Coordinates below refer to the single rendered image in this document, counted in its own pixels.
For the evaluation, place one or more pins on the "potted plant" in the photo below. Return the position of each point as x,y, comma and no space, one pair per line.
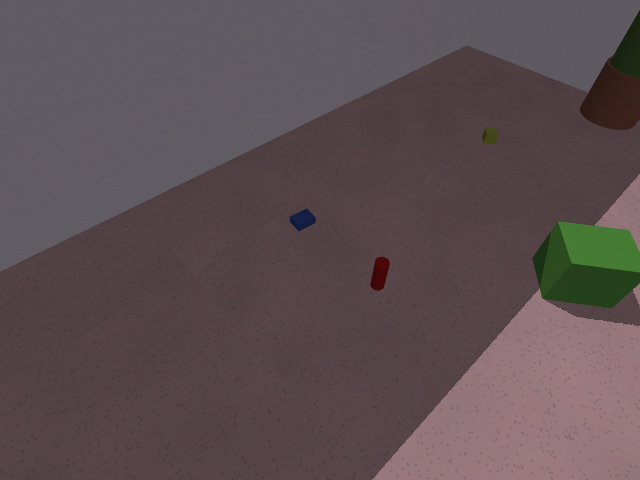
614,100

